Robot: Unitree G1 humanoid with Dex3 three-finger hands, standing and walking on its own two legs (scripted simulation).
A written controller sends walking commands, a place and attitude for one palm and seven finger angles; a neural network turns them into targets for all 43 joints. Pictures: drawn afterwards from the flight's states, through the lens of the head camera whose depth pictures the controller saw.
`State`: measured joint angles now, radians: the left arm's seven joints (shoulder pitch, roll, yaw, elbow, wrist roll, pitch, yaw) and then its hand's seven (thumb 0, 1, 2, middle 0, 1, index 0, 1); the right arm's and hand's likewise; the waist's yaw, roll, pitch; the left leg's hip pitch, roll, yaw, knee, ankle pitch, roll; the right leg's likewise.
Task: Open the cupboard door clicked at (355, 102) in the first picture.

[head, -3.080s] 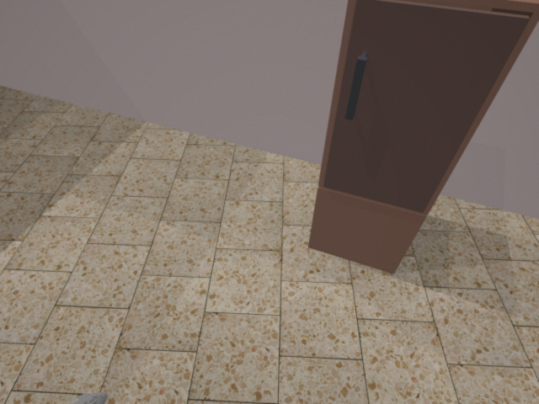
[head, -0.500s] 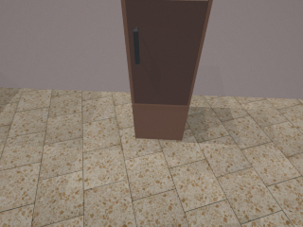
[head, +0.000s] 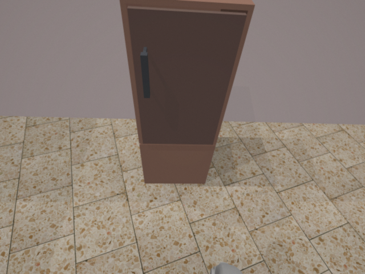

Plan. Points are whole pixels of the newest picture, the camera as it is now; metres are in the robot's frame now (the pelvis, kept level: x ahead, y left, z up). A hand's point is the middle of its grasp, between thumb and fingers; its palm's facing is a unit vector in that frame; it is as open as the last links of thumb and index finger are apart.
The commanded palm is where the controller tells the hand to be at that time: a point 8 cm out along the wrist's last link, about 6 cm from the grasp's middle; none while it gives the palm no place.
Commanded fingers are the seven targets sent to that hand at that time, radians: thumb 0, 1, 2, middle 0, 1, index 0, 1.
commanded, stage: take the last steps up to it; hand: left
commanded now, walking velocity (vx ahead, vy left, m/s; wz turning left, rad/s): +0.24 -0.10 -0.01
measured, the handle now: (146, 73) +0.70 +0.15 +0.05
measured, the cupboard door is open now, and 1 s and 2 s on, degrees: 0 0 0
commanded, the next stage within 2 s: come to a stop and stand still in 0.18 s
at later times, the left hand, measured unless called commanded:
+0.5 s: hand (141, 250) +0.22 +0.11 -0.18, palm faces +0.10 -0.97 -0.20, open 7.2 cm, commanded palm none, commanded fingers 0.00 0.90 0.90 -0.20 -0.30 -0.20 -0.30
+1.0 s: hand (135, 265) +0.18 +0.12 -0.19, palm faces +0.03 -0.96 -0.28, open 7.4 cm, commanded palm none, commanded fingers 0.00 0.90 0.90 -0.20 -0.30 -0.20 -0.30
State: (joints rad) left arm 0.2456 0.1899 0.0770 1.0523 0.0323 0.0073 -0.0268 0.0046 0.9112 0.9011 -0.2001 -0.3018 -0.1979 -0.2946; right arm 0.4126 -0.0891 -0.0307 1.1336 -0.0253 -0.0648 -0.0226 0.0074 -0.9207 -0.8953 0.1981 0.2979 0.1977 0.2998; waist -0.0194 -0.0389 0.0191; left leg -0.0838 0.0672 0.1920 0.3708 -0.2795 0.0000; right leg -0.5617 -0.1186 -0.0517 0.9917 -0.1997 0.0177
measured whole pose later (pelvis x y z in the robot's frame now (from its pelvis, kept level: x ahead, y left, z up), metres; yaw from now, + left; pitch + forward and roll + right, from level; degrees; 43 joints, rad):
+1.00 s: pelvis +0.15 -0.08 -0.03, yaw +2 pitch +0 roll +0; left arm 0.28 0.20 0.02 0.96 0.03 0.02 0.03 0.00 0.91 0.90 -0.20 -0.30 -0.20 -0.30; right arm 0.20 -0.19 -0.06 0.92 -0.02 0.03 0.01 0.01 -0.91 -0.90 0.20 0.30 0.20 0.30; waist -0.01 0.04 0.02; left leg -0.47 0.04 0.12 0.70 -0.23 0.03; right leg -0.30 -0.05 0.03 0.72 -0.44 0.02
